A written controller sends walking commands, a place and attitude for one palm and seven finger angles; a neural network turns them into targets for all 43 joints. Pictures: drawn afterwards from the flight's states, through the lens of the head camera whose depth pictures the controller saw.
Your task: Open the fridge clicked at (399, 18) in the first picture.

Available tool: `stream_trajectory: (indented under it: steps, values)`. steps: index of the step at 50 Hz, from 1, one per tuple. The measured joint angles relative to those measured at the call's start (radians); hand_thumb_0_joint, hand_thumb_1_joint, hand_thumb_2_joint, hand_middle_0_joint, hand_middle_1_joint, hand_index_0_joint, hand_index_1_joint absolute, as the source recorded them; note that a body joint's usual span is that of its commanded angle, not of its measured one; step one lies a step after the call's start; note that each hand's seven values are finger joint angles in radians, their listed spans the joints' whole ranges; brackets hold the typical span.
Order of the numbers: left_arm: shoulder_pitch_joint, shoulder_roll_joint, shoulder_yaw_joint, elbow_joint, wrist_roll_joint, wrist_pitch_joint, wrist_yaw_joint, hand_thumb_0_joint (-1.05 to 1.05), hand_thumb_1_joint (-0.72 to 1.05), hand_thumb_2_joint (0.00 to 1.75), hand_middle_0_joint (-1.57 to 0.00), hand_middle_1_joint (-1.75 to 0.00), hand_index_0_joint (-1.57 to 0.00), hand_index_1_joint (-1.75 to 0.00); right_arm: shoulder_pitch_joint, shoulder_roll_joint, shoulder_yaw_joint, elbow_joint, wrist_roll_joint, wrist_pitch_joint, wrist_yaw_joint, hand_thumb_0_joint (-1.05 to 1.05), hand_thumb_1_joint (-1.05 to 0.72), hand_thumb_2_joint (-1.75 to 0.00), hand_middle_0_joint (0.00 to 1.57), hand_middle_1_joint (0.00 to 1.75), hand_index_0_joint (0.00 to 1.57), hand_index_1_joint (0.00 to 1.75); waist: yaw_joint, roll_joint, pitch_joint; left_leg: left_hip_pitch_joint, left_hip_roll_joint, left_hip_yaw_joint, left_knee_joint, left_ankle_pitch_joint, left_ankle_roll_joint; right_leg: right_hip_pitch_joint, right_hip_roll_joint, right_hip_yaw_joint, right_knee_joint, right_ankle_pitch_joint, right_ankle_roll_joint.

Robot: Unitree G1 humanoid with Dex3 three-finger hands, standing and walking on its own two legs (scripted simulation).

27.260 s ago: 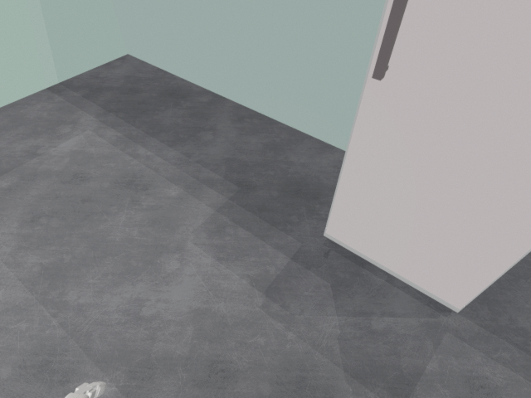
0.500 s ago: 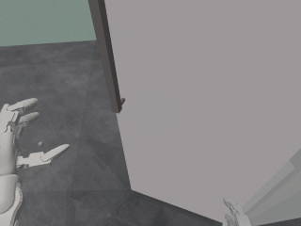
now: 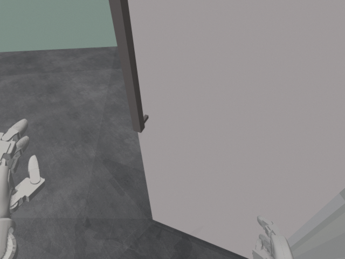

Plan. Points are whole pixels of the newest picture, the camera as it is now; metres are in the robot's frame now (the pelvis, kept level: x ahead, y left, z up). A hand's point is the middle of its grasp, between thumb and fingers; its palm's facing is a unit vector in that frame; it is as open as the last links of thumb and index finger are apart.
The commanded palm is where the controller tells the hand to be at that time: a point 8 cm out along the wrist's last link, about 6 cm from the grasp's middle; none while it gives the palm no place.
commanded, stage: draw the hand back to the body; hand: left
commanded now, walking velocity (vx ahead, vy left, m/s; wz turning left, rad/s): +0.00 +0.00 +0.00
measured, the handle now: (134, 65) +0.43 +0.16 +0.26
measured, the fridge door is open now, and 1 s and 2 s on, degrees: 62 62 62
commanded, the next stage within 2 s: step back with the hand held close in 0.18 s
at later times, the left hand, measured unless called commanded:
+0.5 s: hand (52, 172) +0.20 +0.26 +0.15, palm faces +0.41 -0.80 -0.44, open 7.4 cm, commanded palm +0.14 +0.30 +0.17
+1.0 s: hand (12, 212) +0.13 +0.29 +0.15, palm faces +0.45 -0.79 -0.43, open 7.4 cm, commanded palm +0.07 +0.32 +0.17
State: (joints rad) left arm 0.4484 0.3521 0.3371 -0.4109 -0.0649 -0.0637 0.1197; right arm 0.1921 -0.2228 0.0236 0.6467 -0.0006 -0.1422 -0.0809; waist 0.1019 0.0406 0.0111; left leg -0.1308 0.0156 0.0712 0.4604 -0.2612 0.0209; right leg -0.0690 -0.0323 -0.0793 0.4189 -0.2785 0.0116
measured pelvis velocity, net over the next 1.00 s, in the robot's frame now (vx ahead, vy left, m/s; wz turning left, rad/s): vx -0.08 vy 0.02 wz -0.02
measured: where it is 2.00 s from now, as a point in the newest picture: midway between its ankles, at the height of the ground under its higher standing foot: outside the picture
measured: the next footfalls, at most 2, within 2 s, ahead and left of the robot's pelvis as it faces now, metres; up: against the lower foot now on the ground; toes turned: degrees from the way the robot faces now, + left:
right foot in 1.16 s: -0.07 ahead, -0.11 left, +0.00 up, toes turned +3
right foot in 1.80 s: -0.21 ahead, -0.10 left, +0.00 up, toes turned +0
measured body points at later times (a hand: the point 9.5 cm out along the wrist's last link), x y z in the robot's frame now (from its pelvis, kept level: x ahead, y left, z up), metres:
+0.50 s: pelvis -0.01 +0.00 +0.00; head +0.00 +0.00 +0.45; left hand +0.18 +0.30 +0.18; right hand +0.17 -0.23 -0.08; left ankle +0.00 +0.10 -0.74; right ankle -0.03 -0.12 -0.74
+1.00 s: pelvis -0.08 +0.02 -0.01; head -0.06 +0.04 +0.44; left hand +0.10 +0.33 +0.17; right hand +0.10 -0.20 -0.09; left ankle +0.00 +0.10 -0.74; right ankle -0.03 -0.12 -0.74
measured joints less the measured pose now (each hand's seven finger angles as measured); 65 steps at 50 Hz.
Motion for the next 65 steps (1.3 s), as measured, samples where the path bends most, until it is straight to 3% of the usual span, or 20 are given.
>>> stream_trajectory:
  steps: [18,22,27,31,38,50,54,59,62,65]
  values:
    - [-0.014,0.007,0.015,0.005,0.001,-0.014,-0.01,0.01,0.89,0.89,-0.21,-0.3,-0.22,-0.3,0.017,-0.001,0.007,-0.003,0.004,0.017,-0.002,0.01,-0.91,-0.9,0.2,0.3,0.21,0.3,-0.012,0.008,0.006,-0.017,0.017,0.0,0.009,-0.001,-0.007,-0.01,0.017,0.001,-0.01,0.009,-0.008]
    - [-0.031,0.016,0.05,0.012,0.013,-0.066,-0.002,0.01,0.89,0.89,-0.21,-0.3,-0.21,-0.3,-0.012,-0.007,0.006,-0.025,0.005,0.062,0.002,0.01,-0.91,-0.9,0.2,0.3,0.21,0.3,-0.038,0.002,0.01,-0.081,0.024,0.007,0.036,-0.001,-0.003,-0.073,0.022,0.009,0.005,0.021,-0.005]
    - [0.041,0.027,0.035,-0.028,0.018,-0.076,-0.002,0.01,0.89,0.89,-0.21,-0.3,-0.21,-0.3,-0.027,-0.005,-0.005,-0.075,0.01,0.106,-0.001,0.01,-0.91,-0.9,0.2,0.3,0.21,0.3,-0.074,-0.017,0.019,-0.123,0.013,0.035,0.035,0.013,0.011,-0.138,0.008,0.036,0.034,0.029,0.009]
    - [0.094,0.064,0.038,-0.073,0.019,-0.084,-0.003,0.01,0.89,0.89,-0.21,-0.3,-0.22,-0.3,-0.021,0.003,-0.01,-0.102,0.014,0.124,-0.009,0.01,-0.91,-0.9,0.2,0.3,0.2,0.3,-0.087,-0.038,0.027,-0.149,0.005,0.046,0.043,0.021,0.022,-0.173,-0.001,0.048,0.054,0.036,0.017]
    - [0.091,0.1,0.094,-0.1,0.021,-0.114,0.01,0.01,0.89,0.89,-0.22,-0.3,-0.22,-0.3,0.001,0.014,-0.003,-0.115,0.015,0.106,-0.013,0.01,-0.91,-0.9,0.2,0.3,0.2,0.3,-0.077,-0.055,0.038,-0.198,-0.005,0.042,0.074,0.038,0.039,-0.22,-0.013,0.044,0.092,0.048,0.025]
    - [0.043,0.019,0.074,-0.088,0.045,-0.15,0.024,0.01,0.89,0.89,-0.21,-0.3,-0.22,-0.3,0.018,0.021,0.011,-0.073,0.005,0.047,-0.001,0.01,-0.91,-0.9,0.2,0.3,0.21,0.3,-0.054,-0.043,0.029,-0.28,-0.001,0.007,0.16,0.001,0.038,-0.272,-0.005,0.022,0.126,0.074,0.017]
    - [0.034,0.034,0.069,-0.104,0.05,-0.171,0.029,0.01,0.89,0.89,-0.21,-0.3,-0.22,-0.3,0.02,0.017,0.009,-0.063,-0.001,0.035,-0.004,0.01,-0.91,-0.9,0.2,0.3,0.21,0.3,-0.068,-0.051,0.032,-0.283,0.0,-0.001,0.143,0.067,0.044,-0.276,0.005,0.026,0.119,0.084,0.018]
    - [0.02,0.081,0.105,-0.076,0.069,-0.199,0.012,0.01,0.89,0.89,-0.22,-0.3,-0.22,-0.3,0.05,0.018,-0.007,-0.074,0.002,0.016,-0.007,0.01,-0.91,-0.9,0.2,0.3,0.21,0.3,-0.112,-0.033,0.022,-0.301,-0.01,-0.052,0.135,0.088,0.052,-0.235,0.069,0.067,0.208,0.021,0.01]
    - [0.059,0.101,0.149,-0.084,0.057,-0.218,0.005,0.01,0.89,0.89,-0.22,-0.3,-0.22,-0.3,0.046,0.018,-0.007,-0.073,0.0,0.009,0.002,0.01,-0.91,-0.9,0.2,0.3,0.21,0.3,-0.096,-0.042,0.004,-0.334,-0.011,-0.044,0.13,0.102,0.046,-0.189,0.079,0.091,0.129,-0.042,-0.001]
    - [0.065,0.084,0.14,-0.093,0.041,-0.224,0.003,0.01,0.89,0.89,-0.21,-0.3,-0.22,-0.3,0.002,0.012,-0.013,-0.053,-0.001,0.009,0.006,0.01,-0.91,-0.9,0.2,0.3,0.21,0.3,-0.071,-0.035,0.034,-0.334,0.004,-0.031,0.098,0.136,0.037,-0.202,0.091,0.106,0.104,-0.002,0.001]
